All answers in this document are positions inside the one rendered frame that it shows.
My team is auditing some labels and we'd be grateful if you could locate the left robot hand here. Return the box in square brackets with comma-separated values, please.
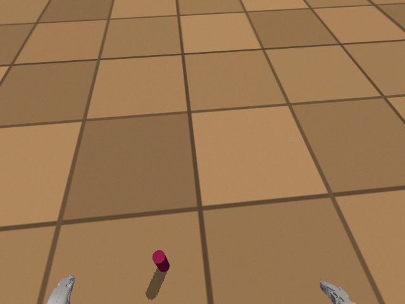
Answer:
[46, 275, 75, 304]

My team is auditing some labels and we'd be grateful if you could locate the can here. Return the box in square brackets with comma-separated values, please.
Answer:
[153, 250, 170, 272]

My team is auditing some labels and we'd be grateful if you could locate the right robot hand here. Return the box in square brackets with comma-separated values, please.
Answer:
[320, 281, 356, 304]

